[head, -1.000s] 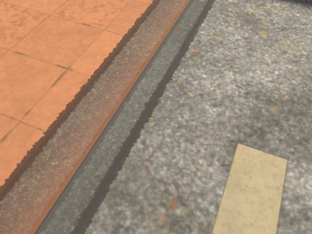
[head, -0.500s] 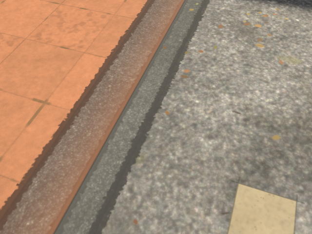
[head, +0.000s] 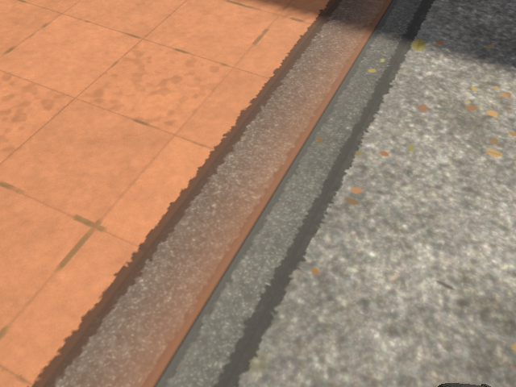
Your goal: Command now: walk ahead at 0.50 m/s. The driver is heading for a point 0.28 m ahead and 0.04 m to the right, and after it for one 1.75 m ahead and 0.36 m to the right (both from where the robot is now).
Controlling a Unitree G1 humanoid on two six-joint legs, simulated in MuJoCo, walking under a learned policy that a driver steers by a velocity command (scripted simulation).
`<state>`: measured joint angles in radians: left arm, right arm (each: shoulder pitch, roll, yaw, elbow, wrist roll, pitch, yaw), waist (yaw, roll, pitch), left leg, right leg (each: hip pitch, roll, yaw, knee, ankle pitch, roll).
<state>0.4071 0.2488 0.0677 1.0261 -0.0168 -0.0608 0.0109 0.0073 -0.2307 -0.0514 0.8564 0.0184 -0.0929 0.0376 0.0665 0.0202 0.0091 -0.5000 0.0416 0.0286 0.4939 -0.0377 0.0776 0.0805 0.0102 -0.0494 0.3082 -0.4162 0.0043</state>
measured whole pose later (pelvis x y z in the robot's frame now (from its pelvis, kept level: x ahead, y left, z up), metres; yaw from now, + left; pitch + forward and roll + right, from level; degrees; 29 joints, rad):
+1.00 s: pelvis +0.37 -0.01 +0.01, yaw -26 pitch +3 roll +0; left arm 0.14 0.28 0.07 0.70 0.01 0.03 0.03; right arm 0.14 -0.28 -0.06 0.82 0.00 -0.01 -0.04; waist 0.01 0.01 0.01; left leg -0.45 0.02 -0.08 0.71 -0.28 -0.07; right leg -0.39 0.14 0.16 0.50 -0.15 -0.06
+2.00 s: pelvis +0.65 +0.06 +0.02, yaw -8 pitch +3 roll +0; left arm 0.15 0.28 0.06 0.75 -0.02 -0.06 -0.04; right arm 0.37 -0.26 -0.04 0.75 -0.01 -0.08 0.00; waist -0.05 -0.04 0.00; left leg 0.03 -0.06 0.08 0.21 -0.29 0.07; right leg -0.74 -0.07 0.02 0.73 0.11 -0.01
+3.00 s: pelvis +1.21 -0.09 +0.02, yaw -39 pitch +2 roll +1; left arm 0.08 0.27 0.05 0.64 -0.02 -0.04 -0.04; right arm 0.40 -0.28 -0.06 0.81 0.02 -0.08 0.01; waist -0.11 -0.04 0.02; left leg -0.03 0.00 0.12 0.28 -0.28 0.01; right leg -0.63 -0.08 0.04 0.71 -0.07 0.00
